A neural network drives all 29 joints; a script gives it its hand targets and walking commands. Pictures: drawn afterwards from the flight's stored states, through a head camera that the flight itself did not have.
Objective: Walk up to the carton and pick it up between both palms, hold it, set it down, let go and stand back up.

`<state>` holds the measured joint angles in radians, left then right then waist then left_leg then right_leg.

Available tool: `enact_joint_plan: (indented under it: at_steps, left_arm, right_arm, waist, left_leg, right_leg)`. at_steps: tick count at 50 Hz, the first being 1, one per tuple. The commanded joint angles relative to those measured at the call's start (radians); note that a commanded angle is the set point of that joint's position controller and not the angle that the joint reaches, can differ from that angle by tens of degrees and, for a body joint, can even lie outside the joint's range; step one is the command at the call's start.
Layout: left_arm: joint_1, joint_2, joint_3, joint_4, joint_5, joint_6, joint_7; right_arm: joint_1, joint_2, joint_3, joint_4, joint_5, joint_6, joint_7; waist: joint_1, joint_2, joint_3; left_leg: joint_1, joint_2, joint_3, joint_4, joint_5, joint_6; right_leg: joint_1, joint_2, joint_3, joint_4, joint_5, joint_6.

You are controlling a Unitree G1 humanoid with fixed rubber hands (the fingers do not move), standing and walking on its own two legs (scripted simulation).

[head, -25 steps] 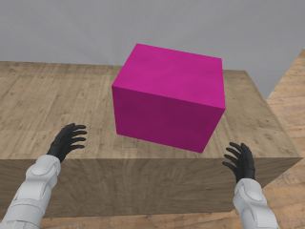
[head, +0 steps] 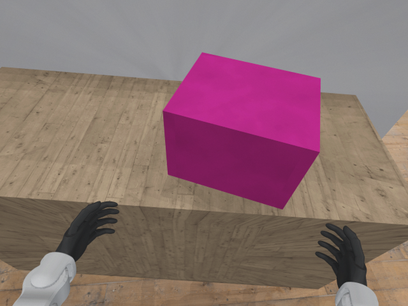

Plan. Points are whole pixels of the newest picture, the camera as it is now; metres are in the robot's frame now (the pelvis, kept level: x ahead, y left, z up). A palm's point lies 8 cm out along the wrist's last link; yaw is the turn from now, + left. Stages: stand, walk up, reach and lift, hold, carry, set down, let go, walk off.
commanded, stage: set down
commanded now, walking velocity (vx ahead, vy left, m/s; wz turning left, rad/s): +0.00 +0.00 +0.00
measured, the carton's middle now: (241, 128) +0.54 -0.06 +0.03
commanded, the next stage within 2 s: let go in 2.00 s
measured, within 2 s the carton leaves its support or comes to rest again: neither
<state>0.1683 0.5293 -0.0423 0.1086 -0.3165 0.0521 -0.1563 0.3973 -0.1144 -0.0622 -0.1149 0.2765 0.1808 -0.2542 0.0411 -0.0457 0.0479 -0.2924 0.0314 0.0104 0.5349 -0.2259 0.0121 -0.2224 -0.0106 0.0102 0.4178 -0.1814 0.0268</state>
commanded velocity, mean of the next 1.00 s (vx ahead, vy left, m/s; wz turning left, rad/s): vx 0.00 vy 0.00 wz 0.00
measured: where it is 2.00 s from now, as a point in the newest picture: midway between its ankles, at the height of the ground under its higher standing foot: outside the picture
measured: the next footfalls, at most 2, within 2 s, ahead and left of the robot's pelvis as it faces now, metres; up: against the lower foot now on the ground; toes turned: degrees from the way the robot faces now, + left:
none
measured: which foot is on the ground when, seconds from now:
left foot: down 0.00-1.00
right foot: down 0.00-1.00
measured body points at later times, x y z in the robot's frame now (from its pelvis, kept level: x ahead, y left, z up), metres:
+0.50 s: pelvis +0.02 -0.01 +0.00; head +0.06 +0.02 +0.45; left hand +0.24 +0.25 +0.00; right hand +0.22 -0.22 +0.02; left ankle +0.04 +0.11 -0.74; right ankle +0.03 -0.15 -0.74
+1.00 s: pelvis +0.03 -0.01 +0.00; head +0.07 -0.01 +0.45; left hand +0.22 +0.26 +0.00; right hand +0.22 -0.23 -0.01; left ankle +0.04 +0.11 -0.74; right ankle +0.03 -0.16 -0.74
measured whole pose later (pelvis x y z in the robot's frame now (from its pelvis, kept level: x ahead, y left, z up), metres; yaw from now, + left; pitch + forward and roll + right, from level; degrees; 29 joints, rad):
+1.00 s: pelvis +0.03 -0.01 +0.00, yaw +0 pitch +1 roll -1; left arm 0.28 0.52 -0.04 0.16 -0.32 -0.01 -0.14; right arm 0.40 -0.11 -0.06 0.01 0.26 -0.01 -0.15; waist 0.04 0.02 0.09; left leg -0.27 0.03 0.01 0.49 -0.24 -0.01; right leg -0.22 -0.01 0.01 0.42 -0.21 0.03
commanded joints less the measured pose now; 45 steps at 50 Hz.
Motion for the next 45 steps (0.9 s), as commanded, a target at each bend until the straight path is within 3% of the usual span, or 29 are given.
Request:
enact_joint_plan:
  at_steps: [1, 9, 13, 17, 18, 22, 32, 45]
  left_arm:
    - [-0.036, 0.279, 0.201, -0.229, -0.112, -0.062, 0.012]
    - [-0.006, 0.22, 0.186, -0.187, -0.059, -0.038, 0.023]
    - [0.019, 0.206, 0.193, -0.203, -0.029, -0.034, 0.028]
    - [0.04, 0.176, 0.194, -0.216, -0.021, -0.033, 0.031]
    - [0.053, 0.174, 0.205, -0.22, -0.007, -0.034, 0.032]
    - [0.087, 0.153, 0.207, -0.229, 0.008, -0.045, 0.036]
    - [0.177, 0.116, 0.21, -0.169, 0.057, -0.089, 0.027]
    - [0.187, 0.066, 0.176, 0.01, 0.076, -0.114, 0.018]
  right_arm:
    - [-0.036, -0.06, -0.02, -0.308, -0.037, -0.025, -0.004]
    - [-0.054, -0.067, -0.043, -0.205, -0.05, -0.015, 0.025]
    - [-0.04, -0.076, -0.044, -0.179, -0.051, -0.025, 0.039]
    - [-0.031, -0.087, -0.057, -0.165, -0.065, -0.046, 0.051]
    - [-0.016, -0.089, -0.049, -0.156, -0.06, -0.055, 0.057]
    - [0.005, -0.101, -0.042, -0.12, -0.069, -0.089, 0.066]
    - [0.081, -0.109, 0.005, -0.027, -0.082, -0.169, 0.085]
    - [0.035, -0.136, -0.001, 0.107, -0.137, -0.235, 0.11]
  waist:
    - [0.024, 0.184, -0.102]
    - [0.019, 0.211, -0.075]
    - [0.021, 0.232, -0.09]
    - [0.012, 0.215, -0.128]
    - [0.025, 0.221, -0.134]
    - [0.022, 0.22, -0.151]
    - [0.031, 0.188, -0.158]
    - [0.001, 0.131, -0.122]
  left_leg:
    - [0.151, 0.015, 0.001, -0.212, -0.1, -0.027]
    - [0.128, 0.035, -0.019, -0.237, -0.119, -0.038]
    - [0.153, 0.028, -0.019, -0.225, -0.032, -0.051]
    - [0.203, 0.024, -0.019, -0.206, 0.059, -0.062]
    - [0.208, 0.018, -0.016, -0.201, 0.098, -0.063]
    - [0.243, 0.011, -0.015, -0.176, 0.22, -0.075]
    - [0.316, -0.009, -0.005, -0.139, 0.402, -0.077]
    - [0.311, -0.015, 0.001, -0.152, 0.319, -0.062]
  right_leg:
    - [0.171, -0.014, 0.034, -0.087, -0.145, -0.056]
    - [0.196, 0.002, 0.023, -0.082, -0.135, -0.062]
    - [0.205, 0.009, 0.019, -0.085, -0.089, -0.064]
    - [0.201, 0.016, 0.011, -0.088, -0.04, -0.064]
    - [0.203, 0.017, 0.011, -0.087, -0.019, -0.064]
    - [0.198, 0.024, 0.004, -0.088, 0.05, -0.064]
    - [0.167, 0.029, -0.001, -0.111, 0.145, -0.067]
    - [0.133, 0.033, -0.005, -0.132, 0.106, -0.07]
